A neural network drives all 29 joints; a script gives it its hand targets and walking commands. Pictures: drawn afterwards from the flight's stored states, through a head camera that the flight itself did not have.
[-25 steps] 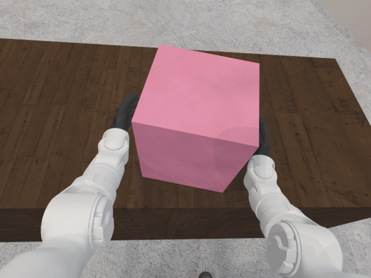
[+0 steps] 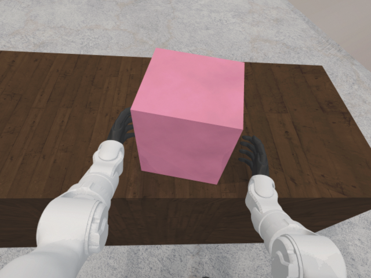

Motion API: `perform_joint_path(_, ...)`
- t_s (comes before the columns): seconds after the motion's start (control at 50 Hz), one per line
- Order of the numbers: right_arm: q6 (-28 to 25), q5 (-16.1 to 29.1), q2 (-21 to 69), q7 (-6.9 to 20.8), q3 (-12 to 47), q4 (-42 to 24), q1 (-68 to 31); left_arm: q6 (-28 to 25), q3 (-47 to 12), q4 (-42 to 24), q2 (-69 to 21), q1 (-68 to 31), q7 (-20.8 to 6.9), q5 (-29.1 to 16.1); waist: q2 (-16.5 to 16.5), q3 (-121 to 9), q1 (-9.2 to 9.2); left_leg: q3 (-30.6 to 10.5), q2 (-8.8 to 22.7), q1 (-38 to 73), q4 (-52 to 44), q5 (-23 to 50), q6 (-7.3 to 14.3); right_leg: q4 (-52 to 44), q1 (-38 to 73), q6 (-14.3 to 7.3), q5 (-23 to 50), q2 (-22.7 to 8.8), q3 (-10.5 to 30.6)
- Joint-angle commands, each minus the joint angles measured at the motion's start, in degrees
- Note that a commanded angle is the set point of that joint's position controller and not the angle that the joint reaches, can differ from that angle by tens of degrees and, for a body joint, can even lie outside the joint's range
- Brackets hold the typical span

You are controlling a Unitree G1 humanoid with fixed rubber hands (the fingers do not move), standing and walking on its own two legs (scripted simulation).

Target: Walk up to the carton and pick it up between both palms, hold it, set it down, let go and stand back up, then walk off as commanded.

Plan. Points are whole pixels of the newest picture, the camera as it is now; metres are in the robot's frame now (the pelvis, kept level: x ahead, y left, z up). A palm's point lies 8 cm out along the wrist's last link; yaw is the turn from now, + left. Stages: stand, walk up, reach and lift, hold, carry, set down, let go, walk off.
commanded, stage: set down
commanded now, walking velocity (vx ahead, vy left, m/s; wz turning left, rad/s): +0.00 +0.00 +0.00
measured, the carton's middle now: (188, 121) +0.49 -0.03 +0.01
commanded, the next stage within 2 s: none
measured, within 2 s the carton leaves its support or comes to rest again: neither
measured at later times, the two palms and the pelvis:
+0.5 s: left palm (104, 176) +0.36 +0.17 -0.02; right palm (267, 196) +0.29 -0.19 -0.01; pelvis -0.02 +0.00 +0.00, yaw +0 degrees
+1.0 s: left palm (82, 196) +0.31 +0.20 +0.00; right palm (275, 219) +0.24 -0.19 +0.00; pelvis -0.03 +0.00 +0.00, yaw +0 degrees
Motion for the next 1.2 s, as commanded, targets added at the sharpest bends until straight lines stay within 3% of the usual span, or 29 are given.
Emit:
perform_joint_path(0.0,-1.6,8.5,-7.5,-1.7,5.5,-11.7,-21.2,-3.8,-3.1,-0.5,11.5,-22.5,-1.0,-8.2,5.7,-33.3,0.17,6.3,-3.2,7.6,3.5,14.3,-3.6,6.9,22.1,-1.3,20.0,2.8,-5.7)
perform_joint_path(0.02,-1.1,10.2,-6.4,-1.9,8.8,-14.7,-17.8,-3.4,-2.2,-2.1,11.5,-18.7,-1.1,-9.6,3.9,-32.0,2.11,6.6,-3.6,7.5,2.7,13.7,-2.8,6.0,22.9,-1.2,18.2,3.1,-5.1)
perform_joint_path(0.04,-0.1,9.3,-7.5,-1.7,6.8,-13.1,-23.6,-3.5,-3.4,-0.8,12.1,-23.3,-1.0,-11.2,2.4,-30.0,0.37,6.6,-3.3,4.7,1.7,7.9,-1.7,5.4,21.9,-1.2,12.9,2.7,-4.8)
perform_joint_path(0.1,-0.7,9.6,-6.1,-2.2,8.5,-18.0,-16.7,-4.5,-3.9,-5.3,11.9,-18.4,-1.1,-11.6,4.4,-34.0,0.92,6.6,-3.3,7.5,2.2,10.4,-2.5,5.7,24.4,-1.6,16.3,2.4,-5.0)
perform_joint_path(0.14,2.5,9.7,-7.9,-2.0,5.0,-16.0,-26.9,-4.4,-7.6,-0.3,13.1,-27.8,-0.7,-14.7,4.5,-28.7,-1.1,6.2,-2.9,2.9,2.1,0.2,-1.3,6.5,15.6,-1.8,2.9,2.6,-5.8)
perform_joint_path(0.16,1.7,9.7,-6.9,-2.2,7.0,-19.2,-16.8,-4.0,-7.5,-5.7,12.1,-18.3,-0.6,-13.5,4.8,-29.0,-0.84,5.3,-2.5,8.7,0.7,1.9,-2.0,4.9,18.8,-1.9,4.8,2.9,-5.6)
perform_joint_path(0.18,3.2,9.2,-8.3,-2.7,5.5,-17.2,-23.6,-4.2,-8.9,-2.8,12.7,-24.8,-0.6,-15.1,3.9,-29.3,-2.83,6.0,-2.6,4.7,1.2,-0.9,-1.5,5.1,17.3,-1.8,2.5,2.5,-5.9)
perform_joint_path(0.2,1.2,11.2,-5.8,-2.5,9.1,-22.8,-13.5,-4.0,-6.3,-6.6,12.8,-14.1,-1.0,-14.0,3.6,-31.3,1.36,6.0,-2.4,9.2,1.5,5.8,-1.5,5.7,21.7,-1.7,9.1,3.0,-5.3)
perform_joint_path(0.22,2.6,11.3,-7.5,-2.5,8.9,-17.5,-19.4,-4.0,-8.3,-1.5,12.3,-18.9,-1.3,-16.2,4.1,-27.8,-0.92,5.9,-2.8,6.2,1.7,2.9,-1.5,6.1,19.5,-1.9,5.1,2.6,-5.3)
perform_joint_path(0.3,0.2,13.6,-3.9,-3.0,14.2,-20.7,-6.5,-4.0,-4.3,-11.7,12.1,-6.6,-2.6,-12.1,5.1,-29.4,2.98,5.9,-2.7,14.4,2.6,11.0,-1.6,5.3,23.0,-1.7,11.9,3.2,-4.2)
perform_joint_path(0.34,0.0,12.1,-7.4,-3.3,9.4,-22.5,-11.8,-4.9,-4.9,-15.9,14.3,-14.5,-2.4,-12.9,7.2,-31.6,-0.22,4.6,-2.0,15.8,2.7,11.6,-2.8,5.5,20.3,-1.6,11.4,4.1,-5.5)
perform_joint_path(0.36,-0.9,12.6,-5.1,-3.5,11.5,-24.1,-6.0,-5.0,-4.1,-19.3,12.2,-8.8,-2.5,-12.4,7.6,-31.2,1.64,5.1,-2.3,16.6,2.4,12.4,-2.9,5.0,22.4,-1.8,13.0,4.1,-4.7)
perform_joint_path(0.4,0.9,11.4,-7.9,-3.2,8.3,-25.4,-13.8,-5.9,-6.6,-18.5,15.0,-17.0,-2.2,-14.9,8.9,-33.0,-0.12,5.1,-2.7,12.4,2.4,6.4,-2.1,5.9,20.9,-1.9,7.0,3.3,-4.9)
perform_joint_path(0.42,-0.3,12.6,-5.1,-2.7,10.2,-27.4,-6.9,-6.1,-5.1,-23.8,14.3,-10.1,-1.9,-13.2,8.4,-31.1,2.53,4.9,-1.7,17.6,2.0,9.5,-2.5,4.9,19.3,-2.1,7.5,4.2,-5.1)
perform_joint_path(0.46,1.8,14.3,-8.7,-2.0,9.8,-28.0,-13.0,-6.4,-8.7,-22.7,14.7,-15.6,-1.5,-16.4,9.9,-31.1,0.66,4.4,-1.6,16.7,2.3,5.7,-3.0,5.0,16.2,-2.7,1.4,4.4,-5.8)
perform_joint_path(0.48,2.0,14.1,-5.0,-2.2,13.4,-30.1,-5.4,-6.2,-6.8,-22.3,14.7,-7.8,-2.1,-16.8,7.3,-28.6,3.21,5.2,-1.7,16.7,1.9,6.5,-2.1,4.4,18.7,-2.6,4.3,3.4,-4.4)
perform_joint_path(0.56,1.4,13.9,-4.3,-3.2,13.1,-31.6,5.2,-4.4,-2.8,-28.2,16.1,1.0,-3.9,-12.6,7.9,-26.2,3.7,5.2,-1.8,21.5,1.0,13.1,-2.1,4.3,22.2,-2.3,11.5,3.8,-4.1)
perform_joint_path(0.58,0.7,15.4,-3.7,-3.3,15.7,-35.7,9.8,-4.1,-2.3,-31.8,16.4,7.3,-4.2,-12.5,7.2,-26.6,5.63,4.8,-2.0,23.6,1.2,15.2,-2.1,3.8,24.4,-1.9,11.6,4.1,-3.5)
perform_joint_path(0.66,3.7,14.0,-6.1,-2.7,12.1,-41.5,-2.5,-2.7,-5.9,-36.6,16.7,-3.6,-3.9,-16.4,7.7,-25.2,4.07,5.0,-1.4,19.0,0.2,8.1,-1.7,4.2,20.8,-2.9,4.2,3.7,-4.3)
perform_joint_path(0.68,4.3,13.0,-4.4,-3.1,13.2,-40.8,3.4,-1.8,-4.9,-32.3,16.5,2.5,-4.8,-15.3,4.5,-21.2,3.58,5.0,-1.4,19.1,-0.8,5.1,-1.2,3.1,21.5,-2.5,1.5,3.6,-3.8)
perform_joint_path(0.74,4.9,14.4,-3.6,-3.2,14.8,-42.0,14.3,0.3,-4.7,-39.9,16.1,11.5,-5.4,-14.6,7.7,-18.8,5.59,4.9,-0.6,24.1,-2.3,7.2,-1.3,2.8,24.9,-2.8,3.8,3.8,-3.8)
perform_joint_path(0.76,6.4,13.1,-4.2,-3.3,12.9,-46.1,4.7,0.7,-5.0,-38.2,17.9,3.0,-5.3,-16.0,7.1,-18.9,5.04,5.1,-1.3,19.7,-2.6,2.7,-1.0,2.9,23.6,-2.7,-1.6,3.2,-3.4)
perform_joint_path(0.8,6.3,12.2,-1.4,-4.3,14.6,-49.3,13.1,2.0,-3.9,-40.4,16.4,11.5,-6.1,-15.3,4.7,-16.8,6.75,5.5,-1.1,21.1,-3.0,2.7,-0.8,1.5,25.9,-2.6,-0.6,3.2,-3.5)
perform_joint_path(0.84,9.0,12.1,-2.8,-4.2,12.6,-47.2,8.6,3.4,-6.6,-39.4,15.6,6.6,-5.5,-16.2,6.0,-11.9,4.3,4.7,-0.6,18.3,-4.4,-3.6,-0.2,1.9,24.9,-3.1,-6.5,3.1,-3.9)
perform_joint_path(0.86,8.8,12.8,0.7,-4.5,17.0,-47.0,19.5,4.3,-4.3,-42.8,15.0,17.3,-6.3,-15.4,4.2,-8.4,7.17,5.0,-0.6,20.8,-4.8,0.5,0.2,1.1,28.3,-3.0,-2.1,3.0,-2.8)
perform_joint_path(1.02,13.8,10.6,-2.1,-4.5,12.3,-59.9,11.7,6.1,-6.6,-49.7,17.9,11.1,-5.6,-19.2,4.8,-7.4,6.29,5.0,-0.3,14.2,-7.6,-11.1,2.2,2.3,30.0,-3.7,-13.5,2.8,-3.2)
perform_joint_path(1.06,13.2,9.9,2.6,-5.9,16.8,-57.0,30.9,8.0,-4.5,-52.5,16.6,26.7,-7.4,-16.6,2.8,-2.8,6.46,6.0,-0.7,18.0,-7.5,-5.1,1.4,0.4,34.9,-3.2,-5.1,2.1,-2.1)
perform_joint_path(1.14,15.3,8.2,0.3,-4.8,13.2,-64.9,21.7,7.9,-6.0,-57.7,17.7,20.9,-5.9,-19.3,5.1,-5.1,6.5,5.4,-1.0,17.2,-7.4,-6.9,1.3,1.1,30.2,-4.1,-10.8,1.9,-2.7)
perform_joint_path(1.18,14.5,9.4,2.4,-4.9,18.3,-65.7,35.7,8.8,-2.5,-61.0,16.7,33.1,-7.1,-15.1,4.8,-1.8,9.27,5.4,-0.8,20.0,-8.6,-2.2,1.4,0.3,35.8,-3.6,-5.3,2.1,-2.2)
